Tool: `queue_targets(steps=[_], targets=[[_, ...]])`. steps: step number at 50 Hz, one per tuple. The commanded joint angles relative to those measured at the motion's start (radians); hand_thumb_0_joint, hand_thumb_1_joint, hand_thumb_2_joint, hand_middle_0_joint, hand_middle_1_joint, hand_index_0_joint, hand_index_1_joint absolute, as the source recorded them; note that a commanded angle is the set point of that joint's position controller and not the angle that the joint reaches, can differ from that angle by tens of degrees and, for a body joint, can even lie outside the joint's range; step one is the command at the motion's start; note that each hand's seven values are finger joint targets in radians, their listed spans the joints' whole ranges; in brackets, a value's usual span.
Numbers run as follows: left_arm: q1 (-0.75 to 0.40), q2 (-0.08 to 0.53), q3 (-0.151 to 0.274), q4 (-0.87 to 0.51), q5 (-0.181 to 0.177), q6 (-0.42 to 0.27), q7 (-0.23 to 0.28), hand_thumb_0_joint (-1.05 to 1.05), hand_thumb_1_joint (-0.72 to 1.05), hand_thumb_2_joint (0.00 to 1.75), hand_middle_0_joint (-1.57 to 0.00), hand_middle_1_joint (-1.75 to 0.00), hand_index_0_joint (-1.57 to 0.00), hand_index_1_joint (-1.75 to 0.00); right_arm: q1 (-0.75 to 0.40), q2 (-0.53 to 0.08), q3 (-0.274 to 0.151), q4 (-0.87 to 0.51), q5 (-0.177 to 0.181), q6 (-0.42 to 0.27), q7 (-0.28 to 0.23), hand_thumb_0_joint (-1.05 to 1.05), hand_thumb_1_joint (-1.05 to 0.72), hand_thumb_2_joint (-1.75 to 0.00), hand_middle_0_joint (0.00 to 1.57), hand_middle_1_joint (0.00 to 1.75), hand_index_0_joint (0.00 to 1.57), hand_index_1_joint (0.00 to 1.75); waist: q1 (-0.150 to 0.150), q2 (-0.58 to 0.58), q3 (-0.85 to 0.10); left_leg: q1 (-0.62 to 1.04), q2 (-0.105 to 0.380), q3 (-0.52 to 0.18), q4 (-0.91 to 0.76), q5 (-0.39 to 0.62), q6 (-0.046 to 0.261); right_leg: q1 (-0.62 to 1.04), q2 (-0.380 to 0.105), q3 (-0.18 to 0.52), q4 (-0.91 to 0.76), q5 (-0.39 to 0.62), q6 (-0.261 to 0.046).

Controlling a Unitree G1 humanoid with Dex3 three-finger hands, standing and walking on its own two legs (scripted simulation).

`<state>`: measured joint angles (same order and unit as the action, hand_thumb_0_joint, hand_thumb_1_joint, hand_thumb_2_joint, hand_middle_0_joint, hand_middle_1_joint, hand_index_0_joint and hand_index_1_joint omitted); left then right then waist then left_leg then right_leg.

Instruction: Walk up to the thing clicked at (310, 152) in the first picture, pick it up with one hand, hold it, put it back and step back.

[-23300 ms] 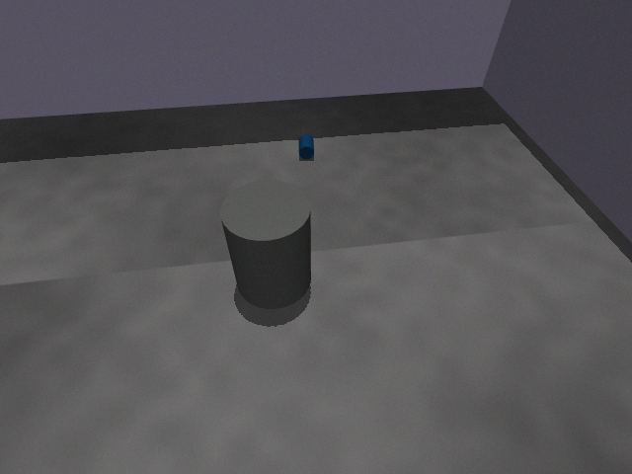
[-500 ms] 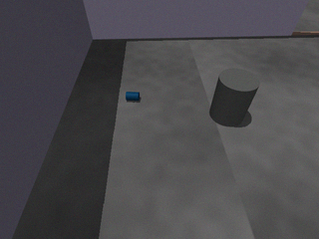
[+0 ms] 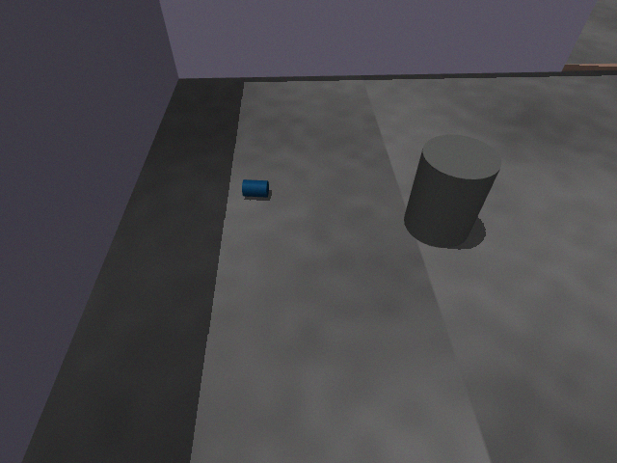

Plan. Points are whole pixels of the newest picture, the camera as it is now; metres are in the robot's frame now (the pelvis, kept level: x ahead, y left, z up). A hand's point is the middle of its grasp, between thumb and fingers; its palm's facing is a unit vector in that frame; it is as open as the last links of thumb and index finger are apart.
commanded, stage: stand
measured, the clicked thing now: (255, 188) +1.51 +0.27 -0.74
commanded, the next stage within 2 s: walk up in 0.62 s
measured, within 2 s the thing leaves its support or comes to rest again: neither
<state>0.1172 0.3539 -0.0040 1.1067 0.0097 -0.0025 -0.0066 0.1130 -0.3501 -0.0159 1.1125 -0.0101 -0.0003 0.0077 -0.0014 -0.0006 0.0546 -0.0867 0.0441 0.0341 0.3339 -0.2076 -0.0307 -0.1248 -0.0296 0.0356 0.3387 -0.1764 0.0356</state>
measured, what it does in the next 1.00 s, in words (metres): steps on the spot: right foot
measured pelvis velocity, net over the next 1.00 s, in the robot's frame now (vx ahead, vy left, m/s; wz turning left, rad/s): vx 0.08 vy -0.05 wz -0.03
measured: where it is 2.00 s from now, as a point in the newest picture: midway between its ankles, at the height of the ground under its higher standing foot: (318, 377)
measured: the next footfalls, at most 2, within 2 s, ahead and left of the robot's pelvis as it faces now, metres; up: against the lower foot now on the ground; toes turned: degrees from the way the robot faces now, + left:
right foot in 0.86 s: +0.12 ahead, -0.15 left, +0.00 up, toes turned -6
left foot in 1.30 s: +0.41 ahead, +0.10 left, +0.00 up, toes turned +5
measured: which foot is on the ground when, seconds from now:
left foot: down 0.00-0.88, up 0.90-1.00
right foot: down 0.00-0.70, up 0.72-0.84, down 0.86-1.00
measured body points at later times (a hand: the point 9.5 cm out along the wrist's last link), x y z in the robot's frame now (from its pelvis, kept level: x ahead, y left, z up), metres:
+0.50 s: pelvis +0.00 +0.00 +0.00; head +0.01 +0.00 +0.45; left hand +0.07 +0.30 -0.13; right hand +0.07 -0.30 -0.13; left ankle -0.02 +0.14 -0.75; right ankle +0.01 -0.14 -0.75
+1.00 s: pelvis +0.08 -0.05 -0.01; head +0.08 -0.07 +0.44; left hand +0.14 +0.29 -0.10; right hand +0.12 -0.38 -0.14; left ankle +0.03 +0.09 -0.68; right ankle +0.08 -0.15 -0.75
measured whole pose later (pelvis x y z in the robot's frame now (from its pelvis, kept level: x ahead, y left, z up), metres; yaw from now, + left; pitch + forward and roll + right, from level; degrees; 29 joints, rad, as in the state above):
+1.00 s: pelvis +0.08 -0.05 -0.01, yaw -2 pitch -3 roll -1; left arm 0.26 0.40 0.08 1.00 0.03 -0.07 -0.05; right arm 0.27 -0.44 -0.10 1.03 -0.02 0.02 0.06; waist 0.03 0.07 0.03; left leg -0.32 0.01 -0.07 1.02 -0.42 0.03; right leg -0.15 0.00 -0.08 0.47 -0.26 -0.03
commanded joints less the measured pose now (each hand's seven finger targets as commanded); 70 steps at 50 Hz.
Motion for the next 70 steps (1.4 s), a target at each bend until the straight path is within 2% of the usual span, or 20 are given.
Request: queue_targets(steps=[1, 30, 31, 33, 35, 37, 40, 43, 44, 45, 46, 48, 51, 55, 61, 65, 66, 67, 68, 70], targets=[[-0.021, 0.216, 0.044, -0.058, 0.000, -0.024, 0.016, 0.00, 0.90, 0.90, -0.20, -0.30, -0.20, -0.30, -0.037, -0.217, -0.040, -0.057, 0.002, -0.023, -0.010, 0.00, -0.90, -0.90, 0.20, 0.30, 0.20, 0.30, -0.002, 0.001, -0.067, 0.024, 0.094, -0.073, -0.064, 0.126, 0.043, -0.011, -0.089, 0.061, -0.037, 0.160, -0.053], [-0.019, 0.215, 0.042, -0.057, -0.001, -0.025, 0.016, 0.00, 0.90, 0.90, -0.20, -0.30, -0.20, -0.30, -0.020, -0.215, -0.040, -0.053, 0.000, -0.021, -0.010, 0.00, -0.90, -0.90, 0.20, 0.30, 0.20, 0.30, -0.005, -0.007, -0.072, 0.014, 0.094, -0.074, -0.055, 0.115, 0.047, -0.001, -0.097, 0.069, -0.042, 0.162, -0.052], [0.030, 0.308, 0.105, -0.105, 0.019, -0.041, -0.013, 0.00, 0.90, 0.90, -0.20, -0.30, -0.20, -0.30, 0.037, -0.301, -0.098, -0.105, -0.015, -0.041, 0.014, 0.00, -0.90, -0.90, 0.20, 0.30, 0.20, 0.30, -0.001, -0.009, -0.189, 0.030, 0.073, -0.085, 0.027, -0.372, 0.117, 0.019, -0.044, 0.061, 0.036, -0.349, -0.094], [-0.030, 0.293, 0.114, -0.118, 0.031, -0.038, -0.034, 0.00, 0.90, 0.90, -0.20, -0.30, -0.20, -0.30, 0.053, -0.320, -0.116, -0.099, -0.027, -0.043, 0.028, 0.00, -0.90, -0.90, 0.20, 0.30, 0.20, 0.30, -0.020, 0.064, -0.029, -0.046, 0.117, -0.171, -0.041, -0.626, 0.148, -0.227, -0.030, 0.052, 0.138, -0.518, -0.099], [-0.100, 0.243, 0.106, -0.163, 0.029, -0.037, -0.049, 0.00, 0.90, 0.90, -0.20, -0.30, -0.20, -0.30, 0.075, -0.341, -0.137, -0.116, -0.025, -0.047, 0.033, 0.00, -0.90, -0.90, 0.20, 0.30, 0.20, 0.30, -0.058, 0.171, 0.095, -0.010, 0.274, -0.332, -0.198, -0.611, 0.226, -0.419, 0.022, -0.063, 0.361, -0.294, -0.061], [-0.127, 0.242, 0.103, -0.197, 0.025, -0.049, -0.055, 0.00, 0.90, 0.90, -0.20, -0.30, -0.20, -0.30, 0.102, -0.350, -0.151, -0.131, -0.030, -0.065, 0.031, 0.00, -0.90, -0.90, 0.20, 0.30, 0.20, 0.30, -0.072, 0.123, 0.125, 0.135, 0.355, -0.384, -0.214, -0.340, 0.289, -0.539, -0.043, 0.001, 0.356, -0.290, -0.055], [-0.044, 0.246, 0.112, -0.181, 0.019, -0.062, -0.071, 0.00, 0.90, 0.90, -0.20, -0.30, -0.20, -0.30, 0.063, -0.328, -0.150, -0.175, -0.031, -0.061, 0.042, 0.00, -0.90, -0.90, 0.20, 0.30, 0.20, 0.30, -0.036, 0.161, 0.011, 0.098, 0.258, -0.243, -0.155, -0.346, 0.244, -0.350, -0.041, -0.032, 0.260, -0.281, -0.049], [0.283, 0.279, 0.146, -0.066, 0.019, -0.077, -0.049, 0.00, 0.90, 0.90, -0.20, -0.30, -0.20, -0.30, -0.082, -0.259, -0.125, -0.230, -0.020, -0.044, 0.051, 0.00, -0.90, -0.90, 0.20, 0.30, 0.20, 0.30, 0.147, 0.058, -0.088, -0.268, 0.091, 0.014, 0.226, -0.272, 0.136, 0.253, 0.029, -0.127, 0.092, -0.046, -0.051], [0.423, 0.354, 0.177, -0.030, 0.029, -0.080, -0.031, 0.00, 0.90, 0.90, -0.20, -0.30, -0.20, -0.30, -0.073, -0.181, -0.101, -0.253, -0.021, -0.044, 0.051, 0.00, -0.90, -0.90, 0.20, 0.30, 0.20, 0.30, 0.212, -0.219, -0.105, -0.497, -0.026, 0.098, 0.566, -0.400, 0.097, 0.395, -0.103, 0.101, -0.017, -0.225, -0.061], [0.384, 0.433, 0.188, -0.076, 0.035, -0.083, -0.022, 0.00, 0.90, 0.90, -0.20, -0.30, -0.20, -0.30, -0.070, -0.164, -0.091, -0.280, -0.014, -0.033, 0.046, 0.00, -0.90, -0.90, 0.20, 0.30, 0.20, 0.30, 0.192, -0.270, -0.046, -0.638, -0.122, -0.079, 0.730, -0.414, 0.061, 0.256, -0.325, 0.552, -0.246, -0.631, -0.117], [0.229, 0.445, 0.183, -0.137, 0.033, -0.081, -0.022, 0.00, 0.90, 0.90, -0.20, -0.30, -0.20, -0.30, -0.029, -0.246, -0.109, -0.263, -0.011, -0.028, 0.042, 0.00, -0.90, -0.90, 0.20, 0.30, 0.20, 0.30, 0.123, -0.123, 0.035, -0.595, -0.064, -0.188, 0.776, -0.315, 0.062, 0.121, -0.392, 0.632, -0.306, -0.754, -0.171], [0.113, 0.379, 0.158, -0.188, 0.018, -0.094, -0.022, 0.00, 0.90, 0.90, -0.20, -0.30, -0.20, -0.30, 0.022, -0.278, -0.111, -0.222, 0.001, -0.041, 0.049, 0.00, -0.90, -0.90, 0.20, 0.30, 0.20, 0.30, 0.053, -0.078, 0.133, -0.610, 0.010, -0.211, 0.774, -0.175, 0.069, 0.077, -0.312, 0.442, -0.276, -0.546, -0.194], [0.092, 0.292, 0.131, -0.200, -0.004, -0.111, -0.016, 0.00, 0.90, 0.90, -0.20, -0.30, -0.20, -0.30, 0.142, -0.252, -0.100, -0.171, 0.008, -0.043, 0.057, 0.00, -0.90, -0.90, 0.20, 0.30, 0.20, 0.30, 0.004, -0.092, 0.069, -0.482, 0.011, -0.200, 0.673, -0.030, 0.060, 0.068, -0.181, 0.134, -0.205, -0.138, -0.119], [0.114, 0.305, 0.137, -0.234, 0.001, -0.115, -0.013, 0.00, 0.90, 0.90, -0.20, -0.30, -0.20, -0.30, 0.083, -0.252, -0.105, -0.224, -0.004, -0.033, 0.074, 0.00, -0.90, -0.90, 0.20, 0.30, 0.20, 0.30, 0.018, -0.092, 0.095, -0.505, 0.021, -0.154, 0.519, 0.007, 0.017, 0.063, -0.214, 0.061, -0.227, -0.096, -0.194], [0.157, 0.327, 0.145, -0.248, 0.011, -0.106, -0.017, 0.00, 0.90, 0.90, -0.20, -0.30, -0.20, -0.30, -0.035, -0.228, -0.098, -0.300, -0.016, -0.047, 0.091, 0.00, -0.90, -0.90, 0.20, 0.30, 0.20, 0.30, 0.053, -0.118, 0.057, -0.391, 0.043, -0.023, 0.258, 0.079, 0.049, 0.116, -0.208, -0.051, -0.121, 0.174, -0.188], [0.130, 0.318, 0.132, -0.269, 0.001, -0.093, -0.010, 0.00, 0.90, 0.90, -0.20, -0.30, -0.20, -0.30, 0.199, -0.270, -0.138, -0.246, -0.034, -0.056, 0.073, 0.00, -0.90, -0.90, 0.20, 0.30, 0.20, 0.30, -0.082, 0.035, -0.075, -0.022, -0.014, 0.033, 0.180, 0.088, 0.116, 0.016, -0.171, -0.122, 0.269, 0.392, -0.167], [0.192, 0.261, 0.111, -0.271, -0.006, -0.087, -0.007, 0.00, 0.90, 0.90, -0.20, -0.30, -0.20, -0.30, 0.356, -0.324, -0.163, -0.210, -0.048, -0.062, 0.061, 0.00, -0.90, -0.90, 0.20, 0.30, 0.20, 0.30, -0.135, 0.168, -0.191, 0.223, 0.019, -0.064, 0.160, -0.037, 0.171, -0.132, -0.097, -0.155, 0.562, 0.285, -0.124], [0.259, 0.175, 0.094, -0.274, -0.019, -0.083, -0.013, 0.00, 0.90, 0.90, -0.20, -0.30, -0.20, -0.30, 0.399, -0.393, -0.189, -0.232, -0.048, -0.068, 0.044, 0.00, -0.90, -0.90, 0.20, 0.30, 0.20, 0.30, -0.117, 0.399, -0.233, 0.383, 0.246, -0.459, 0.091, -0.144, 0.232, -0.407, 0.076, -0.127, 0.798, -0.251, -0.074], [0.263, 0.266, 0.108, -0.274, -0.022, -0.079, -0.007, 0.00, 0.90, 0.90, -0.20, -0.30, -0.20, -0.30, 0.343, -0.416, -0.185, -0.262, -0.011, -0.071, 0.043, 0.00, -0.90, -0.90, 0.20, 0.30, 0.20, 0.30, -0.109, 0.271, -0.267, 0.384, 0.350, -0.774, -0.056, -0.289, 0.332, -0.491, 0.113, -0.006, 0.892, -0.384, -0.100], [0.172, 0.310, 0.100, -0.266, -0.016, -0.084, -0.007, 0.00, 0.90, 0.90, -0.20, -0.30, -0.20, -0.30, 0.243, -0.358, -0.169, -0.289, 0.019, -0.069, 0.033, 0.00, -0.90, -0.90, 0.20, 0.30, 0.20, 0.30, -0.081, 0.123, -0.124, 0.159, 0.320, -0.570, -0.072, -0.164, 0.303, -0.475, 0.018, 0.091, 0.947, -0.273, -0.105]])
